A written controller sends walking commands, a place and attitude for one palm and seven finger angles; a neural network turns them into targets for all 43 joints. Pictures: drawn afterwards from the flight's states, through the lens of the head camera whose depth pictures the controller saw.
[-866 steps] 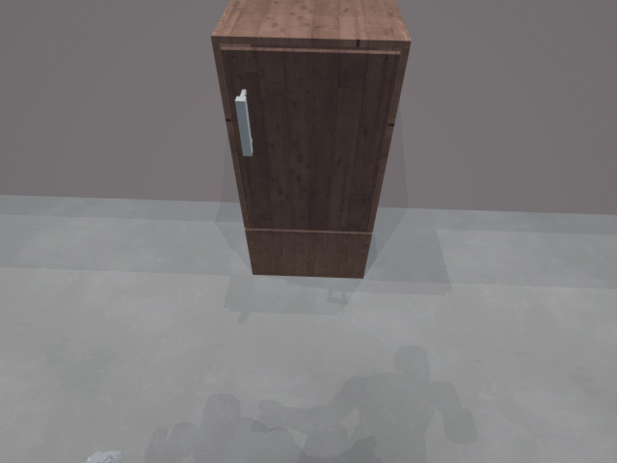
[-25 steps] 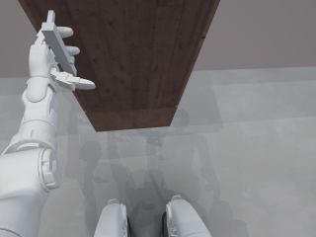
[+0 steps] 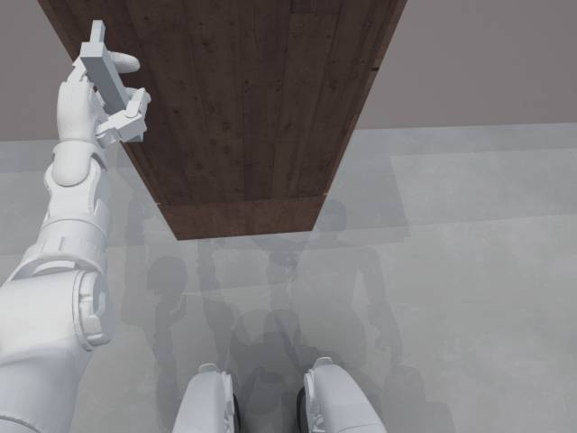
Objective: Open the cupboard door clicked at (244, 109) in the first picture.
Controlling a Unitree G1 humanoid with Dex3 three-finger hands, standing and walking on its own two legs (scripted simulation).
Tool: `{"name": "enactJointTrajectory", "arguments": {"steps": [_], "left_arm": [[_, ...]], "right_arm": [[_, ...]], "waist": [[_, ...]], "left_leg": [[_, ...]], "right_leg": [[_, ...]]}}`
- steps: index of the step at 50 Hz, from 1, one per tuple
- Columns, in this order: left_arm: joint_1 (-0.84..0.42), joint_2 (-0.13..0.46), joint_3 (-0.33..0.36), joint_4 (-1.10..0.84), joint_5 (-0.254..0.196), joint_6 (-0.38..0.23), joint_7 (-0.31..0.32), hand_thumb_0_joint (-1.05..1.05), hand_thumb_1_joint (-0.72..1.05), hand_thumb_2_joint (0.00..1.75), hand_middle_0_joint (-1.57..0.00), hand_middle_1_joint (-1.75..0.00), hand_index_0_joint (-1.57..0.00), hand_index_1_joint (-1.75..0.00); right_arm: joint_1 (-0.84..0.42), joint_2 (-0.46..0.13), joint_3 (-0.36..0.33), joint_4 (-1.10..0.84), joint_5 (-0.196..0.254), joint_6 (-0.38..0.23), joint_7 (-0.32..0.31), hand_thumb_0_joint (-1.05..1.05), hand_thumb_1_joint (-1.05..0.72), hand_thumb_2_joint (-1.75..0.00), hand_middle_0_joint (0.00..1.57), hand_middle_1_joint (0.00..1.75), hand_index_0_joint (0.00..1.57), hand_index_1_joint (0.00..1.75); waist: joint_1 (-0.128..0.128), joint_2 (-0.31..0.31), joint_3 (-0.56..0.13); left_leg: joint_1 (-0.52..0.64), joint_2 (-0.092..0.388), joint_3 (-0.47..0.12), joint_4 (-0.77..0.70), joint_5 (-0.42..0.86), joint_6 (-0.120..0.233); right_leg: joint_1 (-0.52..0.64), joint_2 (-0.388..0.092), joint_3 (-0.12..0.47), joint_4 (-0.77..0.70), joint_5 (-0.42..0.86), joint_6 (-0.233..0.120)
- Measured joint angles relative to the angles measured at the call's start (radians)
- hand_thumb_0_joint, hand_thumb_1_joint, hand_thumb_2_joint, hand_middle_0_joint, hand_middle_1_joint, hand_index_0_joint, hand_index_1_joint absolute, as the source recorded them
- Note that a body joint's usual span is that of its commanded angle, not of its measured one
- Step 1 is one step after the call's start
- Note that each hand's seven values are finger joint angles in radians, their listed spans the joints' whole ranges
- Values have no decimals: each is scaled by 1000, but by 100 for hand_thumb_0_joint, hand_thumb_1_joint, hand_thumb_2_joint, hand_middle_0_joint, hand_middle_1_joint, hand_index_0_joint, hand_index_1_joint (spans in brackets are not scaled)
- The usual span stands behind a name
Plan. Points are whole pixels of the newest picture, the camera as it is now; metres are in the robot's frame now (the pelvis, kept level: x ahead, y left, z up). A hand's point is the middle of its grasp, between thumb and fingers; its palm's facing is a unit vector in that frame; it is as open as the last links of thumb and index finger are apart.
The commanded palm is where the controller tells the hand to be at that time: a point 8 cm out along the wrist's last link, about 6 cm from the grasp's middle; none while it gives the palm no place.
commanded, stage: close the thumb around the handle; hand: left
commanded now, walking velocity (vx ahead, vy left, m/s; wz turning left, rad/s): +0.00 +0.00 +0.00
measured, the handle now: (118, 87) +0.57 +0.19 +0.06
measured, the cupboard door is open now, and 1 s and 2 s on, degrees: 0 30 42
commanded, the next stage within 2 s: pull the door open along its arc in 0.12 s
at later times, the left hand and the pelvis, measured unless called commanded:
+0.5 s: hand (136, 131) +0.50 +0.16 +0.06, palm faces +0.00 -1.00 -0.02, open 5.8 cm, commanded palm +0.44 +0.20 +0.06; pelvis +0.01 +0.00 +0.01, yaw -1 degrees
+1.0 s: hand (202, 230) +0.36 +0.08 +0.06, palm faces +0.43 -0.90 +0.01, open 5.9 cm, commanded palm +0.29 +0.09 +0.06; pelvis +0.01 -0.01 +0.02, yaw +3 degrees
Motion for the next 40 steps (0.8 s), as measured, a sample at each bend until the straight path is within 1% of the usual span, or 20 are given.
{"name": "enactJointTrajectory", "arguments": {"steps": [3, 11, 15, 19, 22, 25, 31, 32, 33, 35, 37, 40], "left_arm": [[-2, -2, -3, 2, -1, -1, 2, 1, 74, 83, -39, -134, -35, -133], [-12, -1, -5, 8, 1, -2, 8, 1, 74, 83, -38, -135, -35, -134], [4, 6, 16, -3, 5, 1, -9, 1, 74, 82, -38, -135, -35, -135], [54, -2, 21, -49, -14, 5, -23, 1, 74, 80, -37, -135, -35, -135], [114, -29, 19, -104, -32, 5, -30, 1, 74, 78, -37, -135, -35, -135], [196, -68, 1, -182, -53, 5, -29, 1, 73, 76, -37, -135, -36, -135], [397, -167, -78, -376, -86, 4, -5, 1, 71, 73, -36, -135, -36, -135], [428, -193, -92, -410, -93, 8, 17, 1, 70, 73, -36, -135, -36, -135], [458, -227, -108, -446, -98, 10, 62, 2, 70, 72, -36, -135, -36, -135], [513, -304, -138, -515, -92, 9, 182, 2, 69, 73, -36, -135, -37, -135], [563, -377, -174, -580, -62, 7, 311, 3, 68, 74, -35, -135, -37, -135], [628, -464, -243, -652, 22, 11, 501, 2, 69, 77, -34, -135, -38, -135]], "right_arm": [[1, 0, -1, 3, -1, -2, 1, 0, -91, -90, 21, 30, 20, 30], [-3, -1, -2, 6, -4, -3, 1, 0, -91, -90, 21, 30, 20, 30], [-7, -3, 0, -1, -1, 2, -1, 0, -91, -90, 21, 30, 20, 30], [-3, -2, -4, -15, 8, 7, -1, 0, -91, -90, 21, 30, 20, 30], [2, 1, -8, -25, 16, 12, 1, 0, -91, -90, 21, 30, 20, 30], [5, 5, -13, -34, 24, 18, 6, 0, -91, -90, 21, 30, 20, 30], [-5, 12, -28, -51, 38, 15, 17, 0, -91, -90, 21, 30, 20, 30], [-10, 14, -32, -53, 37, 11, 17, 0, -91, -90, 21, 30, 20, 30], [-16, 16, -36, -54, 33, 4, 18, 0, -91, -90, 21, 30, 20, 30], [-33, 19, -42, -54, 21, -9, 25, 0, -91, -90, 21, 30, 20, 30], [-56, 25, -47, -58, 5, -19, 35, 0, -91, -90, 20, 30, 20, 30], [-94, 35, -54, -65, -20, -27, 51, 0, -91, -90, 20, 30, 19, 30]], "waist": [[1, 1, -1], [1, 0, -1], [-3, -1, -1], [0, -2, 0], [10, -3, -4], [24, -5, -9], [61, -10, -27], [71, -11, -29], [81, -12, -32], [99, -14, -38], [112, -18, -43], [130, -18, -49]], "left_leg": [[-1, -1, -2, 0, 0, -1], [-7, -3, -6, 3, 0, -3], [-1, 2, -2, 1, 0, -3], [22, 7, 8, -13, -1, -3], [48, 7, 16, -32, 1, -3], [82, 7, 24, -55, 2, -2], [154, -1, 34, -99, 5, -2], [165, -2, 35, -104, 4, -2], [175, -2, 36, -108, 4, -2], [189, -5, 36, -114, 4, -3], [197, -10, 35, -114, 3, -4], [203, -16, 30, -106, 0, -5]], "right_leg": [[0, -1, -2, 0, -1, -1], [-5, -2, -5, 5, -3, -3], [-2, 3, -1, 2, -1, -4], [14, 8, 9, -10, 2, -3], [36, 8, 17, -25, 5, -2], [65, 8, 25, -44, 7, -1], [132, 2, 34, -80, 6, 2], [143, 1, 35, -84, 6, 2], [152, 1, 36, -88, 5, 3], [166, -2, 36, -92, 3, 4], [174, -6, 35, -88, -1, 4], [181, -13, 30, -75, -10, 2]]}}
